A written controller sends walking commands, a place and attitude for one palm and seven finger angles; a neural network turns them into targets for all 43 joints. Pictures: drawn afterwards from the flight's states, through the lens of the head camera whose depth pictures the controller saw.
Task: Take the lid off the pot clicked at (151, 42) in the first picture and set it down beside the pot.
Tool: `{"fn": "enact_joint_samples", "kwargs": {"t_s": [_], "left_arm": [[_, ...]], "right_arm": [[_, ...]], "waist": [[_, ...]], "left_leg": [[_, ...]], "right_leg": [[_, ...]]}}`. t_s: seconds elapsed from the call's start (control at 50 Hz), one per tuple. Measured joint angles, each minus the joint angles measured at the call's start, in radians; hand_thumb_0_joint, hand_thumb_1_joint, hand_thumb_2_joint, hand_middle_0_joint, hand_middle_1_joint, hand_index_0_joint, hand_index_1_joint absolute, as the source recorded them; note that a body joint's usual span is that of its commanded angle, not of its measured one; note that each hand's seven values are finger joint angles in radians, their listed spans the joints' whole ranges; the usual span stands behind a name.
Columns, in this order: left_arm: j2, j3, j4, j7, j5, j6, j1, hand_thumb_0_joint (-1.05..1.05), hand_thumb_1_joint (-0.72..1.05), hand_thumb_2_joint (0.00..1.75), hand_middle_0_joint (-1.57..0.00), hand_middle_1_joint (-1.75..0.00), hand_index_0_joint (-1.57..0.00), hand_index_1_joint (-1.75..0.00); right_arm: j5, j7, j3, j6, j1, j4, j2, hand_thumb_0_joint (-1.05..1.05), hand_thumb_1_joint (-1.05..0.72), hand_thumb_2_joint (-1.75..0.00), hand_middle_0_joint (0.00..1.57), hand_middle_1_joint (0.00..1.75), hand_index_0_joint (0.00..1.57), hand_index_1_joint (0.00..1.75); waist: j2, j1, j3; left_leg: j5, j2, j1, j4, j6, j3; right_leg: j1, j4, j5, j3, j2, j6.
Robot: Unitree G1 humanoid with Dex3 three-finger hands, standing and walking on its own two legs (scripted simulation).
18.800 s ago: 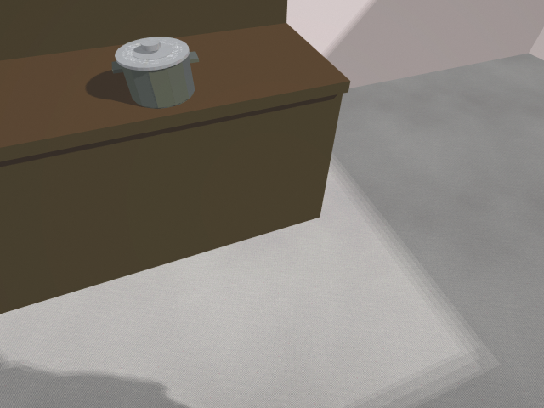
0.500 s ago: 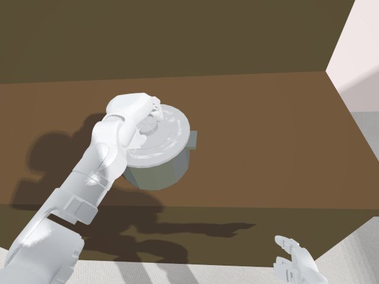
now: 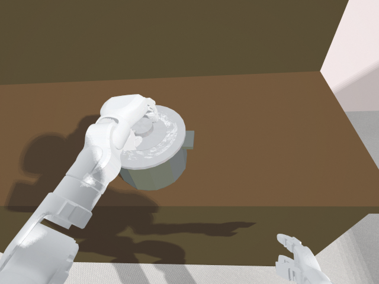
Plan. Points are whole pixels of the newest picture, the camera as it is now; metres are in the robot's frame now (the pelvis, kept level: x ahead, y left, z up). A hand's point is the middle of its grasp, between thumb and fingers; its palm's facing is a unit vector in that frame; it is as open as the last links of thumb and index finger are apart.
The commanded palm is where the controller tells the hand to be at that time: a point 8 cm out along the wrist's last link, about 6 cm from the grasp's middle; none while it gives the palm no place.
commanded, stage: lift the lid straight up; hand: left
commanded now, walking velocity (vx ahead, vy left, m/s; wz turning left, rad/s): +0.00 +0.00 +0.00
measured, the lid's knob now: (141, 127) +0.43 +0.13 +0.10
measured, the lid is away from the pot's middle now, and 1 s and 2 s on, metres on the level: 0.00 0.01 0.02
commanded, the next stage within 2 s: move the lid sideways beside the pot in 1.92 s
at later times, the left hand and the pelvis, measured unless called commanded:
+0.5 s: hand (130, 118) +0.40 +0.14 +0.16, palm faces -0.15 -0.09 -0.99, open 8.4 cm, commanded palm +0.37 +0.15 +0.23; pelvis +0.00 +0.00 +0.00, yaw +0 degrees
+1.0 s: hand (129, 101) +0.40 +0.13 +0.21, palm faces -0.07 -0.08 -0.99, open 8.4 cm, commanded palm +0.37 +0.14 +0.27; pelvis -0.01 +0.00 +0.00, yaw +1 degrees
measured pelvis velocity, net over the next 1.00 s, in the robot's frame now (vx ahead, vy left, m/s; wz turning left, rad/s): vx -0.01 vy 0.00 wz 0.01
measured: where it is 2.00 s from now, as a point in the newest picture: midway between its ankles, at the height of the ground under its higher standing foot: outside the picture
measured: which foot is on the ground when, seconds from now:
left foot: down 0.00-1.00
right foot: down 0.00-1.00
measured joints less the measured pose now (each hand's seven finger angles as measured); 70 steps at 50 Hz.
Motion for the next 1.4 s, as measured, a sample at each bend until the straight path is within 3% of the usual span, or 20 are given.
{"fn": "enact_joint_samples", "kwargs": {"t_s": [0.7, 1.4], "left_arm": [[0.026, -0.016, -0.108, -0.064, -0.023, 0.034, -0.089, -0.01, 0.02, 1.15, -0.83, -0.70, -0.73, -0.63], [0.079, 0.037, -0.058, -0.126, -0.019, 0.051, -0.237, -0.02, 0.01, 1.15, -0.84, -0.71, -0.74, -0.63]], "right_arm": [[-0.005, 0.009, 0.007, 0.003, -0.036, 0.008, -0.001, 0.01, -0.90, -0.90, 0.20, 0.30, 0.20, 0.30], [-0.003, -0.009, 0.015, -0.002, -0.020, 0.004, -0.014, 0.01, -0.90, -0.90, 0.20, 0.30, 0.20, 0.30]], "waist": [[0.015, 0.025, 0.003], [0.016, 0.017, -0.001]], "left_leg": [[0.018, -0.011, 0.014, -0.014, 0.003, -0.009], [0.033, -0.007, 0.020, -0.041, -0.001, -0.003]], "right_leg": [[0.014, -0.004, 0.009, -0.008, -0.010, 0.003], [0.011, -0.017, 0.019, -0.002, -0.006, -0.002]]}}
